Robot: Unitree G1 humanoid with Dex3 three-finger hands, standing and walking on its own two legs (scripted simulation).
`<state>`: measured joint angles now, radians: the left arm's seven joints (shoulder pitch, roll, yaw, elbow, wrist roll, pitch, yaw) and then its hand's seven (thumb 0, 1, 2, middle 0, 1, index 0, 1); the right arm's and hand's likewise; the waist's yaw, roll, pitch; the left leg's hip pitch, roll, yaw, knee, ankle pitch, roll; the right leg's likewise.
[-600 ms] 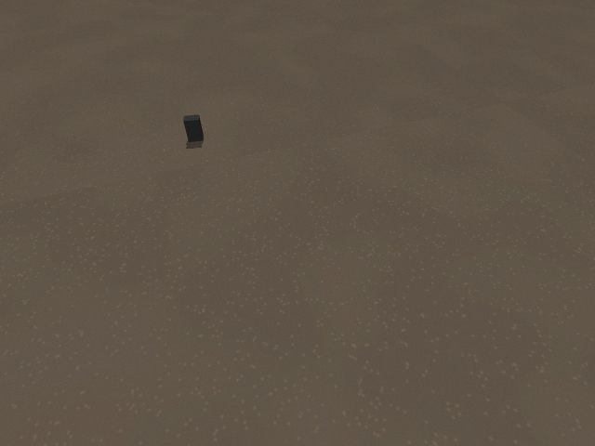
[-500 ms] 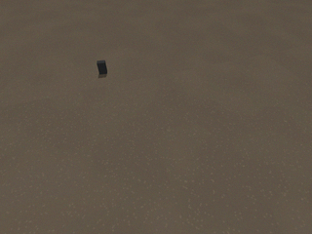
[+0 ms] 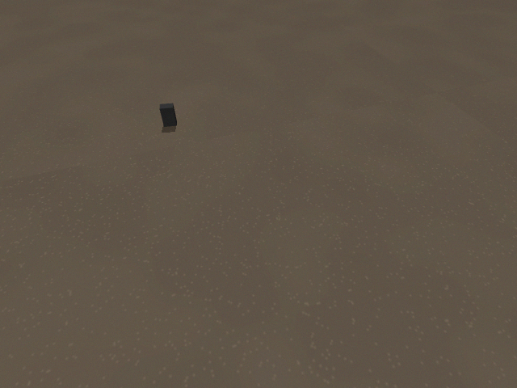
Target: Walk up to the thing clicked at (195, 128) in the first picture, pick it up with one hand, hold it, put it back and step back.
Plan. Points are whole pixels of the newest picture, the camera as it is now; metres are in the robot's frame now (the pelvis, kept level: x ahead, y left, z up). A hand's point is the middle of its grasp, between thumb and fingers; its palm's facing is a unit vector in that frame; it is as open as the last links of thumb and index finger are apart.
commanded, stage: stand
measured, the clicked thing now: (168, 115) +1.94 +0.60 -0.71
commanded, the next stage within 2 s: walk up in 0.52 s
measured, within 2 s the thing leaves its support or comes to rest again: neither
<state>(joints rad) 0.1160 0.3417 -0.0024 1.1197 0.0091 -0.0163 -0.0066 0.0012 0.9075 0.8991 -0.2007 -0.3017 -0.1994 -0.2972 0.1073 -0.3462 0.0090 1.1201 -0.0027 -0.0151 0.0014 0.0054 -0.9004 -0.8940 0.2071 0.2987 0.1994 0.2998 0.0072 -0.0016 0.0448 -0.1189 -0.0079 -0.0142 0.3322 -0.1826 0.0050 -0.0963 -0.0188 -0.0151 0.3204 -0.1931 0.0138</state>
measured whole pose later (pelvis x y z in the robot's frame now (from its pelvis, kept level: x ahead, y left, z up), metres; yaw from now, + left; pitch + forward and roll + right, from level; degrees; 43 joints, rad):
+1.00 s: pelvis -0.03 -0.05 -0.01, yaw +20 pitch -1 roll +1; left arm 0.15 0.36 0.07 0.84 0.04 0.01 -0.03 0.00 0.90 0.90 -0.20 -0.30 -0.20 -0.30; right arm 0.22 -0.43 -0.08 0.85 -0.02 0.04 0.03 0.01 -0.90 -0.89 0.21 0.30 0.20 0.30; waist 0.02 -0.01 0.12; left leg -0.45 0.02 -0.05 0.97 -0.41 -0.02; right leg -0.20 -0.06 -0.13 0.53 -0.30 -0.04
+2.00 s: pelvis -0.02 -0.04 -0.03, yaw +44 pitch -1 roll +0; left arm 0.23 0.42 0.06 0.87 -0.01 0.02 -0.01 0.00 0.91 0.90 -0.20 -0.30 -0.20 -0.30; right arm 0.24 -0.37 -0.02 0.86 -0.01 -0.02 -0.01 0.01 -0.90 -0.89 0.21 0.30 0.20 0.30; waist 0.02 -0.05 0.09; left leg -0.35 -0.03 -0.06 0.70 -0.33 0.00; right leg -0.36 -0.08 -0.01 0.82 -0.50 -0.02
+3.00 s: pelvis -0.01 -0.05 +0.00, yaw +46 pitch -2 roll +0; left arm 0.10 0.36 0.01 1.16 0.01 -0.01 -0.02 0.00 0.91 0.90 -0.20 -0.30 -0.20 -0.30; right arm 0.09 -0.35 0.00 1.14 0.00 -0.01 0.01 0.01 -0.90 -0.89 0.21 0.30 0.20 0.30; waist 0.02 0.01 0.06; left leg -0.17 0.01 -0.10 0.37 -0.15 -0.04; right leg -0.13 -0.04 -0.06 0.37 -0.20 0.02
